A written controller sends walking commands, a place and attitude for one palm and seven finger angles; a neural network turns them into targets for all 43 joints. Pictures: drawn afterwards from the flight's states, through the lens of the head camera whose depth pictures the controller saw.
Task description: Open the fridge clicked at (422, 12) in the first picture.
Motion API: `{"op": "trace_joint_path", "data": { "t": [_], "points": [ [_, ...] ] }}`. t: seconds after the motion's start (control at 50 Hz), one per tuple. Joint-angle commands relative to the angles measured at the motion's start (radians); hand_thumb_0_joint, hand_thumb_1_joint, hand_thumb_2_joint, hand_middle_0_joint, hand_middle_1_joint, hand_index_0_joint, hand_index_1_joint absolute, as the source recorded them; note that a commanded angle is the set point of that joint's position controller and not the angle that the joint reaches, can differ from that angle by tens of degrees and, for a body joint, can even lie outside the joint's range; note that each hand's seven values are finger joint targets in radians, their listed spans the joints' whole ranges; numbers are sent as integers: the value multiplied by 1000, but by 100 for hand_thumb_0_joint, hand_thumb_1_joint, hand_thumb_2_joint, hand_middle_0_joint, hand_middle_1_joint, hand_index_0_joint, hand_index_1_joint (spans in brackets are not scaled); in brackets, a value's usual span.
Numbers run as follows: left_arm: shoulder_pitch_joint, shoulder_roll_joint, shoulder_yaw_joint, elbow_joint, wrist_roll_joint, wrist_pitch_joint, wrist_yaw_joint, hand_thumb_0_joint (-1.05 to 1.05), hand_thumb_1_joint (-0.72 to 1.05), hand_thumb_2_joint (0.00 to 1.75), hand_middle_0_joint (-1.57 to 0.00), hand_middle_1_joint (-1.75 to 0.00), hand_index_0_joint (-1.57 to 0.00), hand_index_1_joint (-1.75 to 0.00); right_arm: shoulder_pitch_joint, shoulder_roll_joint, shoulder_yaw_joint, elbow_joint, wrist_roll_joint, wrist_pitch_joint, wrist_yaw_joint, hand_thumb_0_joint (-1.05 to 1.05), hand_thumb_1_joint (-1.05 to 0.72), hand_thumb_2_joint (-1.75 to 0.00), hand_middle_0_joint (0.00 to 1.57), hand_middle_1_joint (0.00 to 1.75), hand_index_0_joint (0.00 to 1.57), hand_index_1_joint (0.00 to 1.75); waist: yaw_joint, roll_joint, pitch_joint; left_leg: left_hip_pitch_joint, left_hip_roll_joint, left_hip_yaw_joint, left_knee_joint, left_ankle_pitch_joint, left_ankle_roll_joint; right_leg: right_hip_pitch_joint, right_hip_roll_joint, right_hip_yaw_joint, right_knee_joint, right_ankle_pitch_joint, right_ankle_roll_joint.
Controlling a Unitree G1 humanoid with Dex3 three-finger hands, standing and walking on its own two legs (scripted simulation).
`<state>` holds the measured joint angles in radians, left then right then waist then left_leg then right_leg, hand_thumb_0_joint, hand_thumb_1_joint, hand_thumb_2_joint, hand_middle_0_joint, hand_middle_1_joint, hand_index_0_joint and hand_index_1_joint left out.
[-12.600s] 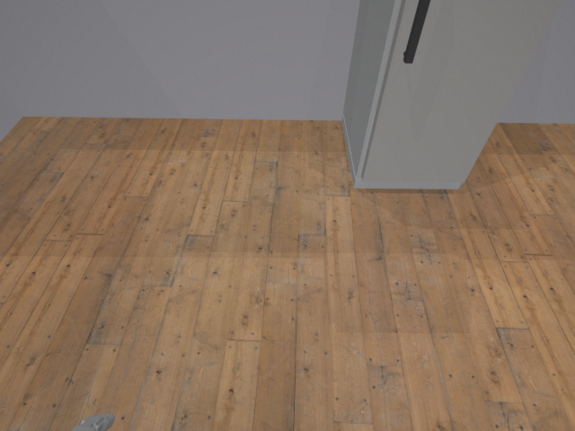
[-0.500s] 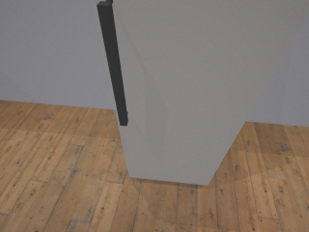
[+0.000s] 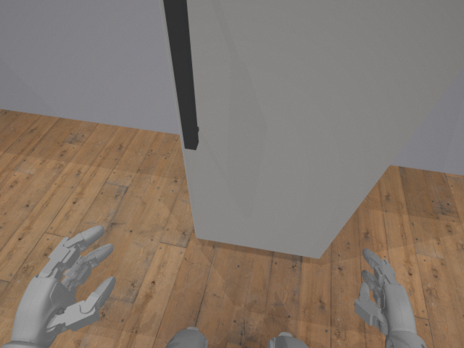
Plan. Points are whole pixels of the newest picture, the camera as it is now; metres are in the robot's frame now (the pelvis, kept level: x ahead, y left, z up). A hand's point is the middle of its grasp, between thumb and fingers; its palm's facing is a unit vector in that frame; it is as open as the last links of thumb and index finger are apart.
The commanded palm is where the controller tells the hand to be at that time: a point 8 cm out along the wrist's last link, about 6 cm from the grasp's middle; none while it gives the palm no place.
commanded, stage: raise the hand to about handle height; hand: left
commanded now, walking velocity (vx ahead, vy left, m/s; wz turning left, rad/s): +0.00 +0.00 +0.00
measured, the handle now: (185, 55) +0.54 +0.15 +0.21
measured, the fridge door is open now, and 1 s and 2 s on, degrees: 0 0 0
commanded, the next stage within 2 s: move the hooked fingers beside the handle in 1.62 s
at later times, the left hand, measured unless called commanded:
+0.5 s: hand (66, 247) +0.22 +0.26 +0.10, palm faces -0.02 -1.00 -0.07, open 12.0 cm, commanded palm +0.19 +0.31 +0.12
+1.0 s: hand (37, 187) +0.27 +0.29 +0.17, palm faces +0.01 -1.00 -0.07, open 13.9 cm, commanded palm +0.24 +0.33 +0.18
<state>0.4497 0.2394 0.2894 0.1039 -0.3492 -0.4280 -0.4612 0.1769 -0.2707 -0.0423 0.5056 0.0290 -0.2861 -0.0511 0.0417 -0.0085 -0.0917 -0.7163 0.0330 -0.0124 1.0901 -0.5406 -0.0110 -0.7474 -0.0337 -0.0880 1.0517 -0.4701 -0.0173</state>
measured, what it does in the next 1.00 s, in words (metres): rises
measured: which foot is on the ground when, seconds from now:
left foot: down 0.00-1.00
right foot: down 0.00-1.00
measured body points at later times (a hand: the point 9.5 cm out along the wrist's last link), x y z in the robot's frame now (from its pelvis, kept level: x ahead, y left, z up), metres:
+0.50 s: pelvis +0.00 +0.02 +0.03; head +0.03 +0.02 +0.48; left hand +0.22 +0.31 +0.11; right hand +0.17 -0.23 -0.04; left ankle +0.00 +0.12 -0.67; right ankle +0.03 -0.11 -0.67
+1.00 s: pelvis +0.01 +0.02 +0.05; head +0.02 +0.02 +0.50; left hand +0.26 +0.34 +0.17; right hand +0.19 -0.21 -0.01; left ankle +0.00 +0.12 -0.67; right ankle +0.03 -0.11 -0.67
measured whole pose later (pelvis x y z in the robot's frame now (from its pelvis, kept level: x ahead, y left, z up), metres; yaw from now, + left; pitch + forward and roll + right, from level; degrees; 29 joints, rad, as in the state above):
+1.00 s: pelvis +0.01 +0.02 +0.05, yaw +0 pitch +2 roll -2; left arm 0.05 0.42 0.42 0.20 -0.36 -0.08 -0.50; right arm 0.26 -0.26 0.07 0.58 0.05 -0.27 -0.11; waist 0.03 0.04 -0.04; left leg -0.35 0.02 0.00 0.72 -0.39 0.02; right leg -0.37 -0.03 -0.08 0.66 -0.31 0.01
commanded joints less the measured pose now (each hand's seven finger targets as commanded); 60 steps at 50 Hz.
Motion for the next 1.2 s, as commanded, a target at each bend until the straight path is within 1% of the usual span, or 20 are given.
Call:
{"op": "trace_joint_path", "data": {
  "t": [0.0, 0.02, 0.06, 0.08, 0.12, 0.18, 0.26, 0.28, 0.32, 0.38, 0.42, 0.46, 0.7, 0.76, 0.8, 0.92, 1.0, 1.08, 1.1, 1.18],
  "points": [
    [-174, 186, 62, -353, 4, -46, 29, 0, 32, 65, -24, -68, -24, -68, 22, -100, -28, -88, 1, -43, -22, 0, -90, -90, 20, 30, 20, 30, -78, 78, -173, 73, -29, -14, -159, 345, 35, 153, 44, 63, -188, 261, 0],
    [-164, 184, 59, -331, 8, -34, 26, 0, 29, 64, -24, -69, -24, -69, 20, -103, -26, -82, 5, -44, -27, 0, -90, -90, 20, 30, 20, 30, -83, 81, -164, 73, -30, -17, -170, 311, 35, 143, 43, 57, -200, 220, 2],
    [-145, 200, 69, -309, 3, -3, 19, 0, 25, 62, -25, -72, -25, -72, 6, -105, -18, -86, 10, -47, -31, 0, -90, -90, 20, 30, 20, 30, -69, 98, -166, 76, -33, -22, -199, 279, 34, 160, 38, 51, -223, 170, 2],
    [-137, 227, 98, -267, -7, 23, 9, 0, 22, 61, -25, -74, -25, -74, -2, -108, -14, -86, 11, -45, -34, 0, -90, -90, 20, 30, 20, 30, -57, 96, -153, 71, -34, -24, -203, 286, 33, 179, 42, 56, -231, 169, -5],
    [-109, 244, 125, -274, -20, 52, 2, 0, 18, 59, -25, -76, -25, -76, -6, -104, -9, -98, 15, -43, -35, 0, -90, -90, 20, 30, 20, 30, -38, 75, -209, 93, -36, -21, -231, 299, 32, 233, 34, 53, -248, 177, 1],
    [-94, 262, 165, -251, -45, 88, 9, 0, 11, 56, -26, -81, -26, -81, -21, -101, 1, -106, 14, -45, -35, 0, -90, -90, 20, 30, 20, 30, -13, 56, -191, 100, -35, -26, -262, 327, 29, 274, 38, 41, -262, 202, -3],
    [-104, 238, 152, -264, -53, 89, 28, 0, 1, 52, -26, -87, -26, -87, -9, -99, 5, -106, 15, -55, -29, 0, -90, -90, 20, 30, 20, 30, -23, 38, -167, 120, -36, -20, -300, 303, 27, 269, 34, 32, -292, 178, 7],
    [-120, 256, 169, -235, -56, 96, 27, 0, -1, 51, -27, -88, -27, -88, -11, -104, 8, -102, 13, -56, -31, 0, -90, -90, 20, 30, 20, 30, -18, 31, -134, 109, -36, -24, -305, 305, 26, 276, 37, 35, -299, 173, -1],
    [-151, 261, 161, -237, -52, 94, 22, 0, -6, 49, -27, -92, -27, -92, 5, -114, 9, -101, 16, -59, -33, 0, -90, -90, 20, 30, 20, 30, -28, 27, -140, 125, -36, -19, -319, 286, 27, 276, 33, 37, -315, 155, 5],
    [-203, 291, 166, -243, -49, 98, 15, 0, -13, 46, -27, -96, -27, -96, 12, -125, 15, -98, 18, -68, -38, 0, -90, -90, 20, 30, 20, 30, -31, 51, -116, 152, -34, -21, -338, 273, 29, 282, 34, 38, -334, 137, -1],
    [-228, 294, 164, -267, -47, 97, 11, 0, -17, 44, -28, -99, -28, -99, 18, -125, 16, -98, 21, -74, -41, 0, -90, -90, 20, 30, 20, 30, -28, 84, -152, 193, -34, -21, -358, 293, 29, 304, 34, 31, -335, 169, -1],
    [-254, 301, 164, -274, -47, 102, 14, 0, -22, 42, -28, -102, -28, -102, 18, -126, 19, -91, 22, -80, -45, 0, -90, -90, 20, 30, 20, 30, -31, 90, -138, 218, -31, -26, -374, 298, 28, 306, 35, 22, -344, 183, 0],
    [-429, 356, 200, -186, -45, 215, -10, 0, -50, 30, -30, -120, -30, -120, 12, -133, 40, -81, 26, -65, -58, 0, -90, -90, 20, 30, 20, 30, -23, 114, -92, 317, -29, -27, -461, 368, 23, 396, 46, 11, -411, 284, -6],
    [-486, 376, 211, -163, -40, 238, -19, 0, -50, 30, -30, -120, -30, -120, 10, -134, 41, -80, 28, -59, -63, 0, -90, -90, 20, 30, 20, 30, -27, 91, -91, 338, -27, -32, -480, 366, 24, 403, 45, 8, -428, 284, -4],
    [-536, 391, 216, -163, -39, 253, -26, 0, -50, 30, -30, -120, -30, -120, 7, -131, 48, -80, 27, -56, -64, 0, -90, -90, 20, 30, 20, 30, -23, 129, -106, 366, -29, -27, -490, 386, 23, 426, 47, 13, -438, 305, -7],
    [-621, 435, 248, -111, -37, 286, -43, 0, -50, 30, -30, -120, -30, -120, 8, -133, 52, -71, 27, -43, -72, 0, -90, -90, 20, 30, 20, 30, -21, 86, -111, 395, -29, -28, -516, 428, 25, 470, 45, 12, -466, 354, -7],
    [-689, 469, 263, -99, -32, 303, -50, 0, -50, 30, -30, -120, -30, -120, 4, -131, 57, -71, 28, -37, -74, 0, -90, -90, 20, 30, 20, 30, -16, 125, -121, 431, -32, -26, -535, 447, 25, 489, 43, 17, -486, 368, -10],
    [-726, 493, 277, -38, -31, 323, -59, 0, -50, 30, -30, -120, -30, -120, 8, -135, 58, -64, 30, -28, -78, 0, -90, -90, 20, 30, 20, 30, -13, 83, -105, 434, -33, -22, -550, 444, 28, 508, 42, 19, -508, 372, -9],
    [-754, 490, 267, -34, -30, 329, -65, 0, -50, 30, -30, -120, -30, -120, 3, -133, 60, -64, 32, -26, -78, 0, -90, -90, 20, 30, 20, 30, -17, 114, -101, 436, -35, -20, -557, 437, 28, 506, 39, 22, -514, 369, -8],
    [-683, 456, 251, 21, -31, 344, -80, 0, -50, 30, -30, -120, -30, -120, 11, -137, 52, -72, 33, -23, -69, 0, -90, -90, 20, 30, 20, 30, -8, 46, -95, 433, -35, -17, -559, 456, 30, 515, 38, 18, -514, 389, -7]
  ]
}}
